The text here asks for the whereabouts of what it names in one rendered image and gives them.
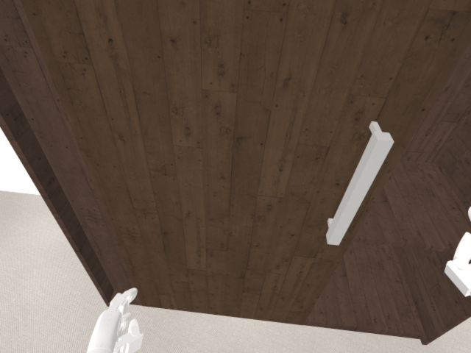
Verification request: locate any right robot hand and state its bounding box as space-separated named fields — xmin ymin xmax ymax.
xmin=445 ymin=207 xmax=471 ymax=297

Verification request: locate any wardrobe door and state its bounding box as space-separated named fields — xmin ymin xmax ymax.
xmin=21 ymin=0 xmax=471 ymax=325
xmin=0 ymin=0 xmax=135 ymax=292

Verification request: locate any left robot hand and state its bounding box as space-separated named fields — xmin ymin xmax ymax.
xmin=87 ymin=288 xmax=144 ymax=353

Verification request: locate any handle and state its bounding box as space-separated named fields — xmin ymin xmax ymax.
xmin=326 ymin=121 xmax=394 ymax=246

